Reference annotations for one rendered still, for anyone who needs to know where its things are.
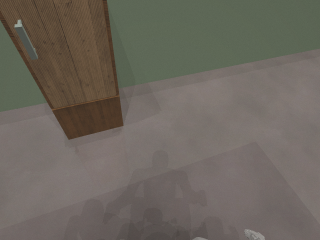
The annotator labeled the cupboard door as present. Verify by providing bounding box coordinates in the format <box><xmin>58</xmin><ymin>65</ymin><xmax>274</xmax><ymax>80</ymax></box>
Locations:
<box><xmin>0</xmin><ymin>0</ymin><xmax>116</xmax><ymax>108</ymax></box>

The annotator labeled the handle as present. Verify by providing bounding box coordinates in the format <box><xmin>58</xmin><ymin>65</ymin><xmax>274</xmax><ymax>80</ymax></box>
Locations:
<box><xmin>14</xmin><ymin>19</ymin><xmax>38</xmax><ymax>60</ymax></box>

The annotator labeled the right robot hand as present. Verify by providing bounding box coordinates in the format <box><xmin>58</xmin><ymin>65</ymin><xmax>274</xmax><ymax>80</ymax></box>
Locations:
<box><xmin>244</xmin><ymin>229</ymin><xmax>265</xmax><ymax>240</ymax></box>

